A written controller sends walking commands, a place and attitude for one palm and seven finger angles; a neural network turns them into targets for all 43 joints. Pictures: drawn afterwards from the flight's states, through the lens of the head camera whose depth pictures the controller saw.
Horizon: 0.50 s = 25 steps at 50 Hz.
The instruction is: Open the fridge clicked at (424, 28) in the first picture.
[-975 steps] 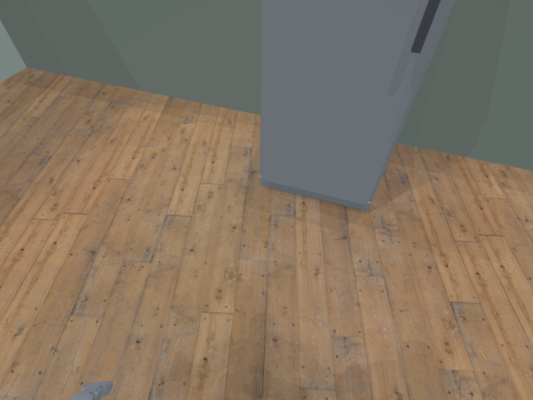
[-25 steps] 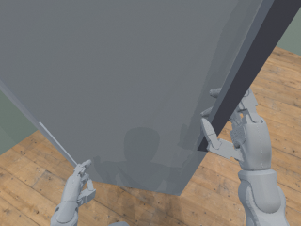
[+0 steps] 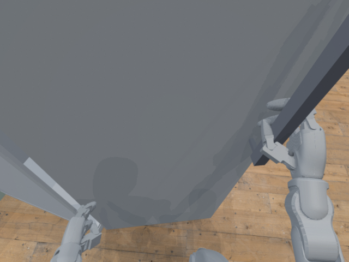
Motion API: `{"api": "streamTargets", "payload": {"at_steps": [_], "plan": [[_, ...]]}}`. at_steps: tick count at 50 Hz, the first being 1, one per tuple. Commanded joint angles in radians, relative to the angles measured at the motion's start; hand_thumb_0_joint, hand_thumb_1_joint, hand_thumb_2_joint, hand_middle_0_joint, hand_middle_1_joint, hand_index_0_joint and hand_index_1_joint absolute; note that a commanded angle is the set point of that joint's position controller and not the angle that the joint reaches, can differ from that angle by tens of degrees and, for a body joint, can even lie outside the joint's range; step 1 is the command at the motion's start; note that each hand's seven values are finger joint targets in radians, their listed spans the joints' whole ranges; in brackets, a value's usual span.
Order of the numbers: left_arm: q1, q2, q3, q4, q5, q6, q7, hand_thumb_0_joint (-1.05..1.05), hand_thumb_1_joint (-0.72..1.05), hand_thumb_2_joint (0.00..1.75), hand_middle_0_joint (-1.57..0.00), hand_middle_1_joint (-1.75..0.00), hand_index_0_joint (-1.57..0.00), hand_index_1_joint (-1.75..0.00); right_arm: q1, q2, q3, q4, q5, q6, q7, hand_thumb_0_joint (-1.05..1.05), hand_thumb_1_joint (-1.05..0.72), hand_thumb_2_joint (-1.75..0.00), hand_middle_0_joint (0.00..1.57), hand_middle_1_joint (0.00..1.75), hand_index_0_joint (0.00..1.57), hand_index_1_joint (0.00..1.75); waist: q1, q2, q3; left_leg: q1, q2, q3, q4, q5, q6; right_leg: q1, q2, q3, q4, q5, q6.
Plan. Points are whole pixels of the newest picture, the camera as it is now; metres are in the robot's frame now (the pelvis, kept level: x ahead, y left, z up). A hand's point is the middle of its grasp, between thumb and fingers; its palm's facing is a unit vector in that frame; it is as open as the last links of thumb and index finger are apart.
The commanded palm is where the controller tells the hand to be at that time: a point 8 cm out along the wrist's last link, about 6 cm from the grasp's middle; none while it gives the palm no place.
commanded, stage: stop walking and hold the door back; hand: right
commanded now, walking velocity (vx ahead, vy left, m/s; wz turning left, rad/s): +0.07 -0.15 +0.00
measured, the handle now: (297, 90) +0.35 -0.16 +0.25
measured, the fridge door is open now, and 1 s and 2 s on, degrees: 64 64 61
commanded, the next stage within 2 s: loosen the grip on the handle in 0.86 s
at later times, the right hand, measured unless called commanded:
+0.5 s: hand (268, 144) +0.30 -0.14 +0.16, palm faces +0.18 +0.97 -0.18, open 6.1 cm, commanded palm +0.28 -0.19 +0.15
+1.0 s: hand (269, 139) +0.31 -0.14 +0.16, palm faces +0.15 +0.96 -0.24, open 6.3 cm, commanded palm +0.27 -0.18 +0.17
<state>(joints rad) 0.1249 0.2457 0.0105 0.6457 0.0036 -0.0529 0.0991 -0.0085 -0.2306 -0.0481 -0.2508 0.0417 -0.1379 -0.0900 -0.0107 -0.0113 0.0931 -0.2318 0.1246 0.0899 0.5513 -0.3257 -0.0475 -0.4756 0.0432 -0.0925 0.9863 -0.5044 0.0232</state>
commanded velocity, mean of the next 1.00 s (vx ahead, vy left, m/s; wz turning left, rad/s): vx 0.00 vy -0.01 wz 0.00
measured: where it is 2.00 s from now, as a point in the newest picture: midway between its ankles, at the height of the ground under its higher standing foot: outside the picture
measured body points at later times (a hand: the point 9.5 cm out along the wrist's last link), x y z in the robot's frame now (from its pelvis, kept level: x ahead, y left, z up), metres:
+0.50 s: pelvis -0.06 +0.03 +0.00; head -0.04 +0.04 +0.45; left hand +0.10 +0.23 -0.11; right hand +0.29 -0.19 +0.17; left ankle -0.04 +0.15 -0.73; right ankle -0.01 -0.06 -0.73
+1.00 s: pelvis -0.07 +0.04 +0.00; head -0.07 +0.04 +0.45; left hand +0.06 +0.28 -0.10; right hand +0.30 -0.19 +0.18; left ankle -0.04 +0.15 -0.73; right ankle -0.01 -0.06 -0.73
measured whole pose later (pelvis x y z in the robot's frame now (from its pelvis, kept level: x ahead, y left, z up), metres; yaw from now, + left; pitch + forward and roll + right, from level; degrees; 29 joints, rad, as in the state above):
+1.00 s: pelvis -0.07 +0.04 +0.00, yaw +1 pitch -1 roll +1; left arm 0.24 0.22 -0.01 0.70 -0.01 -0.06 0.08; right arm -0.42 -0.30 -0.14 0.42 0.01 -0.19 -0.03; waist -0.01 -0.03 0.02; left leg -0.25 -0.03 0.02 0.47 -0.20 0.01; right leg -0.29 -0.02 -0.10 0.49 -0.18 -0.04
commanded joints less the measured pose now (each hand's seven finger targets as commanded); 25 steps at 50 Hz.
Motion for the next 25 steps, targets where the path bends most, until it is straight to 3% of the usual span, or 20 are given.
{"api": "streamTargets", "payload": {"at_steps": [1, 3, 4, 5, 6, 7, 8, 9, 10, 12, 14, 17, 18, 19, 20, 21, 22, 23, 25], "plan": [[-0.085, 0.016, -0.016, -0.190, -0.003, -0.030, -0.014, 0.00, 0.90, 0.90, -0.20, -0.30, -0.20, -0.30, -0.356, -0.126, -0.107, -0.131, -0.017, -0.069, -0.035, 0.00, -0.90, -0.90, 0.45, 1.40, 0.45, 1.40, -0.017, 0.243, -0.345, 0.276, 0.231, -0.154, -0.014, 0.959, 0.158, 0.088, -0.006, -0.005, -0.371, 0.102, -0.016], [-0.066, 0.031, -0.002, -0.200, -0.007, -0.015, -0.023, 0.00, 0.90, 0.90, -0.20, -0.30, -0.20, -0.30, -0.338, -0.105, -0.069, -0.164, -0.017, -0.075, -0.027, 0.00, -0.90, -0.90, 0.45, 1.40, 0.45, 1.40, 0.007, 0.176, -0.381, 0.201, 0.182, -0.148, 0.065, 0.878, 0.118, 0.266, -0.004, -0.018, -0.583, 0.334, -0.018], [-0.062, 0.052, 0.008, -0.206, -0.011, -0.012, -0.026, 0.00, 0.90, 0.90, -0.20, -0.30, -0.20, -0.30, -0.390, -0.095, -0.045, -0.176, -0.010, -0.082, -0.028, 0.00, -0.90, -0.90, 0.45, 1.40, 0.45, 1.40, 0.014, 0.100, -0.409, 0.141, 0.123, -0.106, 0.140, 0.757, 0.081, 0.375, -0.078, 0.021, -0.629, 0.561, -0.036], [-0.061, 0.081, 0.022, -0.225, -0.025, -0.013, -0.032, 0.00, 0.90, 0.90, -0.20, -0.30, -0.20, -0.30, -0.401, -0.067, -0.005, -0.179, -0.002, -0.087, -0.028, 0.00, -0.90, -0.90, 0.45, 1.40, 0.45, 1.40, 0.009, -0.074, -0.412, -0.010, 0.017, -0.050, 0.230, 0.397, 0.034, 0.493, -0.244, 0.188, -0.617, 0.885, -0.105], [-0.042, 0.071, 0.012, -0.231, -0.027, -0.012, -0.045, 0.00, 0.90, 0.90, -0.20, -0.30, -0.20, -0.30, -0.377, -0.053, 0.003, -0.155, 0.004, -0.094, -0.028, 0.00, -0.90, -0.90, 0.45, 1.40, 0.45, 1.40, 0.001, -0.252, -0.417, -0.197, -0.065, -0.040, 0.348, -0.160, 0.008, 0.602, -0.388, 0.348, -0.570, 1.252, -0.204], [-0.053, 0.065, 0.004, -0.209, -0.011, -0.014, -0.049, 0.00, 0.90, 0.90, -0.20, -0.30, -0.20, -0.30, -0.405, -0.111, -0.053, -0.126, -0.011, -0.096, -0.030, 0.00, -0.90, -0.90, 0.45, 1.40, 0.45, 1.40, 0.011, -0.238, -0.412, -0.218, -0.073, -0.087, 0.423, -0.285, 0.018, 0.579, -0.406, 0.403, -0.591, 1.192, -0.215], [-0.044, 0.070, 0.013, -0.195, -0.013, -0.015, -0.050, 0.00, 0.90, 0.90, -0.20, -0.30, -0.20, -0.30, -0.466, -0.120, -0.061, -0.111, -0.017, -0.092, -0.030, 0.00, -0.90, -0.90, 0.45, 1.40, 0.45, 1.40, 0.018, -0.144, -0.376, -0.227, -0.073, -0.097, 0.413, -0.246, 0.021, 0.551, -0.397, 0.364, -0.583, 1.097, -0.220], [-0.034, 0.081, 0.024, -0.185, -0.016, -0.017, -0.051, 0.00, 0.90, 0.90, -0.20, -0.30, -0.20, -0.30, -0.469, -0.105, -0.052, -0.105, -0.016, -0.084, -0.029, 0.00, -0.90, -0.90, 0.45, 1.40, 0.45, 1.40, 0.025, -0.101, -0.354, -0.239, -0.084, -0.083, 0.394, -0.174, 0.016, 0.549, -0.366, 0.298, -0.577, 1.017, -0.211], [-0.039, 0.082, 0.021, -0.189, -0.019, -0.017, -0.050, 0.00, 0.90, 0.90, -0.20, -0.30, -0.20, -0.30, -0.484, -0.087, -0.027, -0.096, -0.006, -0.073, -0.024, 0.00, -0.90, -0.90, 0.45, 1.40, 0.45, 1.40, 0.020, -0.077, -0.359, -0.213, -0.086, -0.073, 0.329, -0.151, 0.016, 0.546, -0.347, 0.278, -0.573, 0.973, -0.207], [-0.035, 0.083, 0.014, -0.177, -0.019, -0.020, -0.044, 0.00, 0.90, 0.90, -0.20, -0.30, -0.20, -0.30, -0.495, -0.065, -0.006, -0.041, -0.003, -0.046, -0.016, 0.00, -0.90, -0.90, 0.45, 1.40, 0.45, 1.40, 0.022, -0.119, -0.335, -0.138, -0.101, -0.045, 0.243, -0.084, 0.009, 0.482, -0.308, 0.188, -0.603, 0.811, -0.176], [-0.040, 0.079, 0.001, -0.170, -0.015, -0.027, -0.034, 0.00, 0.90, 0.90, -0.20, -0.30, -0.20, -0.30, -0.539, -0.066, -0.001, 0.003, 0.003, -0.034, -0.011, 0.00, -0.90, -0.90, 0.45, 1.40, 0.45, 1.40, 0.022, -0.139, -0.315, -0.069, -0.111, -0.034, 0.155, -0.067, 0.007, 0.408, -0.302, 0.193, -0.645, 0.628, -0.163], [-0.046, 0.081, -0.011, -0.150, -0.015, -0.031, -0.014, 0.00, 0.90, 0.90, -0.20, -0.30, -0.20, -0.30, -0.594, -0.146, -0.083, 0.103, 0.004, -0.032, -0.018, 0.00, -0.90, -0.90, 0.45, 1.40, 0.45, 1.40, 0.000, -0.106, -0.320, 0.082, -0.106, -0.036, -0.073, 0.054, 0.011, 0.310, -0.278, 0.167, -0.611, 0.425, -0.128], [-0.046, 0.077, -0.013, -0.147, -0.015, -0.032, -0.009, 0.00, 0.90, 0.90, -0.20, -0.30, -0.20, -0.30, -0.602, -0.157, -0.093, 0.125, 0.001, -0.038, -0.016, 0.00, -0.90, -0.90, 0.45, 1.40, 0.45, 1.40, 0.003, -0.076, -0.327, 0.137, -0.089, -0.058, -0.143, 0.112, 0.020, 0.270, -0.251, 0.150, -0.582, 0.354, -0.101], [-0.042, 0.072, -0.016, -0.144, -0.013, -0.033, -0.007, 0.00, 0.90, 0.90, -0.20, -0.30, -0.20, -0.30, -0.633, -0.160, -0.089, 0.144, 0.000, -0.044, -0.014, 0.00, -0.90, -0.90, 0.45, 1.40, 0.45, 1.40, 0.015, -0.025, -0.327, 0.160, -0.042, -0.129, -0.182, 0.154, 0.045, 0.226, -0.211, 0.134, -0.545, 0.286, -0.071], [-0.030, 0.068, -0.016, -0.137, -0.011, -0.031, -0.004, 0.00, 0.90, 0.90, -0.20, -0.30, -0.20, -0.30, -0.630, -0.187, -0.109, 0.183, -0.004, -0.041, -0.018, 0.00, -0.90, -0.90, 0.45, 1.40, 0.45, 1.40, 0.026, 0.007, -0.319, 0.162, 0.028, -0.212, -0.186, 0.209, 0.074, 0.186, -0.175, 0.130, -0.517, 0.245, -0.052], [-0.030, 0.060, -0.020, -0.131, -0.014, -0.032, -0.002, 0.00, 0.90, 0.90, -0.20, -0.30, -0.20, -0.30, -0.640, -0.191, -0.117, 0.215, 0.004, -0.045, -0.017, 0.00, -0.90, -0.90, 0.45, 1.40, 0.45, 1.40, 0.027, 0.056, -0.318, 0.092, 0.065, -0.265, -0.196, 0.186, 0.089, 0.203, -0.131, 0.100, -0.499, 0.195, -0.034], [-0.018, 0.069, -0.003, -0.130, -0.023, -0.030, -0.002, 0.00, 0.90, 0.90, -0.20, -0.30, -0.20, -0.30, -0.599, -0.208, -0.140, 0.243, 0.018, -0.042, -0.017, 0.00, -0.90, -0.90, 0.45, 1.40, 0.45, 1.40, 0.013, 0.202, -0.321, 0.042, 0.095, -0.333, -0.238, 0.131, 0.104, 0.232, -0.099, 0.083, -0.431, 0.180, -0.028], [-0.032, 0.070, -0.008, -0.122, -0.024, -0.029, -0.001, 0.00, 0.90, 0.90, -0.20, -0.30, -0.20, -0.30, -0.673, -0.186, -0.107, 0.269, 0.021, -0.043, -0.016, 0.00, -0.90, -0.90, 0.45, 1.40, 0.45, 1.40, 0.011, 0.235, -0.299, 0.024, 0.131, -0.366, -0.259, 0.124, 0.125, 0.218, -0.084, 0.094, -0.399, 0.166, -0.026], [-0.023, 0.076, -0.008, -0.100, -0.023, -0.033, 0.007, 0.00, 0.90, 0.90, -0.20, -0.30, -0.20, -0.30, -0.692, -0.230, -0.147, 0.321, 0.014, -0.047, -0.026, 0.00, -0.90, -0.90, 0.45, 1.40, 0.45, 1.40, 0.013, 0.179, -0.304, 0.056, 0.127, -0.319, -0.227, 0.221, 0.127, 0.222, -0.088, 0.110, -0.430, 0.216, -0.030]]}}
